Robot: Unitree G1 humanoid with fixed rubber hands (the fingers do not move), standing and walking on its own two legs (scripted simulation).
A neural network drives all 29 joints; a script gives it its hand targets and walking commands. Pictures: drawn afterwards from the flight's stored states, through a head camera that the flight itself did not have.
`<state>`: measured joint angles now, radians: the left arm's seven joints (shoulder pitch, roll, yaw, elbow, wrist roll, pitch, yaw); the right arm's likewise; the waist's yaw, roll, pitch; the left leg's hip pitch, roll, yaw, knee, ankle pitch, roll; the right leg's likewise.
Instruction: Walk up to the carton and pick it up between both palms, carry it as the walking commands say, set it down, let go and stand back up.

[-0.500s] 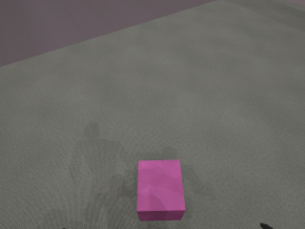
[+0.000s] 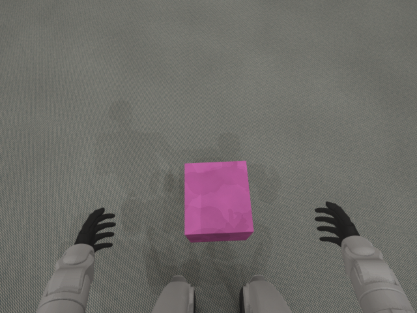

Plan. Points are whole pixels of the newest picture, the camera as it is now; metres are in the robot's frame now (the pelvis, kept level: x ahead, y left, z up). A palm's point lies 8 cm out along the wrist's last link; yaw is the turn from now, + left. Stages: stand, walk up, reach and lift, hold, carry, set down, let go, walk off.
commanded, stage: reach and lift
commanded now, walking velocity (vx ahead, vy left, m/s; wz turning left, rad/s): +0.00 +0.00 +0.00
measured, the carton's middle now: (216, 203) +0.47 -0.01 -0.60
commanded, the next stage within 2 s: none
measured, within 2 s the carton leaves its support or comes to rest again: neither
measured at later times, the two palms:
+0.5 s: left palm (116, 192) +0.39 +0.24 -0.14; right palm (311, 185) +0.39 -0.22 -0.15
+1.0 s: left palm (136, 177) +0.45 +0.21 -0.21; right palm (293, 173) +0.45 -0.21 -0.21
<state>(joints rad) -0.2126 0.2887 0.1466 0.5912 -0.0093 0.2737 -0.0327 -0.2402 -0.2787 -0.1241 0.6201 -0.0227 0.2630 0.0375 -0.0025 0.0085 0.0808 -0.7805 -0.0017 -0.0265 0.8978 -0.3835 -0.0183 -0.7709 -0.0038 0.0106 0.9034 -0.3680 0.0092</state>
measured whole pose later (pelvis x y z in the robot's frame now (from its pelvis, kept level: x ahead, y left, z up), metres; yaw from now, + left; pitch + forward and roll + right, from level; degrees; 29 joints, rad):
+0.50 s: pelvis -0.06 +0.00 -0.05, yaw +0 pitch +33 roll -1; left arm -0.89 0.35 0.24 0.83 -0.07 0.27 -0.04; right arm -0.90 -0.29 -0.23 0.82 0.05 0.28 0.00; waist 0.01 0.00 0.07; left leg -1.30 0.00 -0.05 1.03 -0.30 -0.03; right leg -1.29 0.02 0.00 1.03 -0.32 0.00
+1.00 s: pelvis -0.03 +0.00 -0.07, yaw -1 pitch +51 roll +1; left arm -0.99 0.25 0.37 0.83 0.02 0.11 -0.04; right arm -1.00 -0.24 -0.33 0.83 -0.02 0.12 0.01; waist 0.01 -0.01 -0.10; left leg -1.61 -0.02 -0.06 1.04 -0.30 -0.04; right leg -1.61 0.03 0.06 1.06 -0.33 0.02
